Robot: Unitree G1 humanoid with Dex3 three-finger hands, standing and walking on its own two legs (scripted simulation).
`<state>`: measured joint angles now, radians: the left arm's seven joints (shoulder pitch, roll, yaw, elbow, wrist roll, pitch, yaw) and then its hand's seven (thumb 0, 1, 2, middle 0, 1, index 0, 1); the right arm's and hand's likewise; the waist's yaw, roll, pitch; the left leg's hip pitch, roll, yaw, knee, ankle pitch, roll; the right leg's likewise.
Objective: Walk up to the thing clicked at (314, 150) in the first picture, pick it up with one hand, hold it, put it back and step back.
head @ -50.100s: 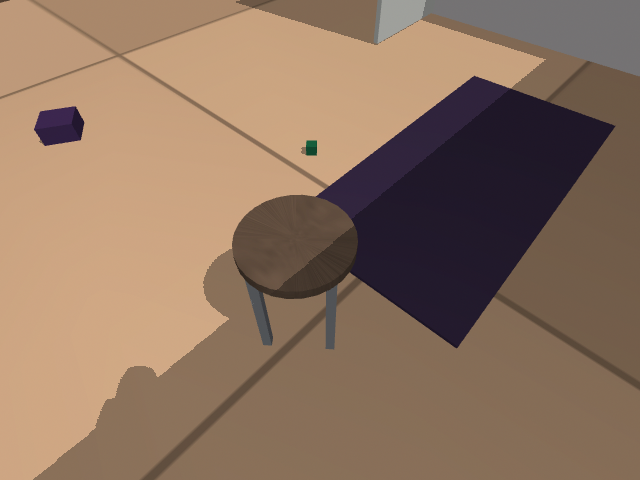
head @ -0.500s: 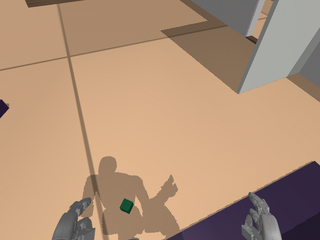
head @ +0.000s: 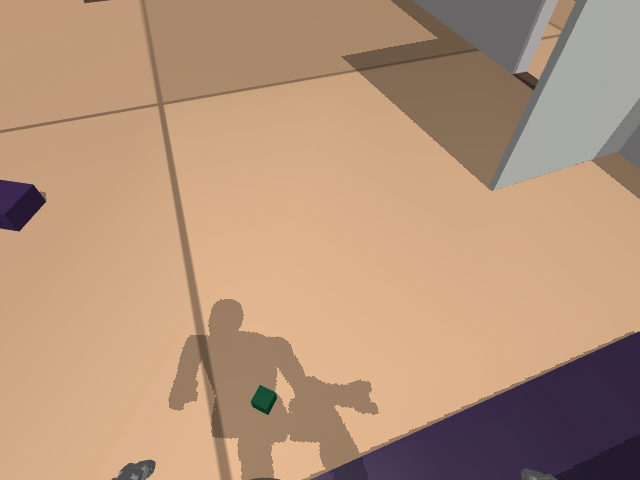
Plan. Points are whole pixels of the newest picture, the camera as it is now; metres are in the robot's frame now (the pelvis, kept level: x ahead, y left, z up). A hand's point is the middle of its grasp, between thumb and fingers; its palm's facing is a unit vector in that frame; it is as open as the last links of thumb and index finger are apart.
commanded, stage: stand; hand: left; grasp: from above
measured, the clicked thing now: (264, 399) +0.42 +0.20 -0.74
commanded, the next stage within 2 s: none
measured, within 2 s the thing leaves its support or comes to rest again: neither
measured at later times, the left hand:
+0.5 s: hand out of the picture +0.04 +0.24 -0.14, palm faces +0.01 -0.94 -0.35, open 7.4 cm
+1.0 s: hand out of the picture +0.06 +0.23 -0.13, palm faces +0.00 -0.94 -0.34, open 7.4 cm
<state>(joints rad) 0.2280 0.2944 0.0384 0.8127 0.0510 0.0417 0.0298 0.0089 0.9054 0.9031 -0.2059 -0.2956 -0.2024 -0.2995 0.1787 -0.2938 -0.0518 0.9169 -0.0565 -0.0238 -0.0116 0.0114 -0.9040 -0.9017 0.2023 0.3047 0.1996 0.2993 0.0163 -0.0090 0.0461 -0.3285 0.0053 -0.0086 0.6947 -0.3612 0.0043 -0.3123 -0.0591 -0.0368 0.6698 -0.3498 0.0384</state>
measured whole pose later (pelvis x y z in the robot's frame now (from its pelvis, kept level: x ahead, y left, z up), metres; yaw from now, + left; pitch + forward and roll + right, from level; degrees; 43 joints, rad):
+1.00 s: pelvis +0.00 -0.02 +0.03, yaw +0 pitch -3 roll +0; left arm 0.12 0.31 0.02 1.16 0.03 0.00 0.01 0.00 0.90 0.90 -0.21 -0.30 -0.20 -0.30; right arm 0.12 -0.33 -0.02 1.15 -0.02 -0.01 -0.01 0.01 -0.91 -0.90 0.20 0.30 0.20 0.30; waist 0.00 0.01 0.06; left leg -0.10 0.02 -0.01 0.33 -0.18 -0.02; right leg -0.09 -0.03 -0.05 0.33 -0.17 0.02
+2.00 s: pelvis +0.01 -0.02 +0.03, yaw -1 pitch -2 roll +0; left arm 0.11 0.33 0.02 1.16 0.02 -0.01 0.00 0.00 0.90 0.90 -0.21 -0.30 -0.20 -0.30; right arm 0.12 -0.34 0.00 1.15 -0.02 -0.01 0.00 0.01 -0.91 -0.90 0.20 0.30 0.20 0.30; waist 0.00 0.00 0.05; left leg -0.10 0.03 0.00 0.32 -0.18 -0.02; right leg -0.10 -0.03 -0.04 0.31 -0.18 0.02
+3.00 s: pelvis -0.13 +0.01 +0.00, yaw -6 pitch -3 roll +0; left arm 0.15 0.36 0.07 0.86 0.03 0.04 0.00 0.01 0.90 0.90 -0.21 -0.30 -0.20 -0.30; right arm 0.12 -0.38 -0.05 0.87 0.00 0.05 -0.02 0.01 -0.90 -0.90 0.20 0.30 0.20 0.30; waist 0.00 0.02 0.19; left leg -0.45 -0.06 -0.08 1.00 -0.50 0.01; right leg -0.28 0.04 0.05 0.67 -0.34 -0.03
